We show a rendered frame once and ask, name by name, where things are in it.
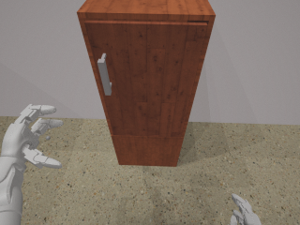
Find cupboard door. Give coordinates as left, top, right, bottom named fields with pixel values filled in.
left=84, top=20, right=208, bottom=138

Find robot left hand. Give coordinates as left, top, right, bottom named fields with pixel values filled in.
left=0, top=104, right=64, bottom=169

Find left robot forearm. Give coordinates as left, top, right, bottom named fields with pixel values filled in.
left=0, top=156, right=27, bottom=225

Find handle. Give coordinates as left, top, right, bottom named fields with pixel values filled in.
left=97, top=53, right=113, bottom=96

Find robot right hand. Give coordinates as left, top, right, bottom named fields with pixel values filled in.
left=228, top=193, right=262, bottom=225

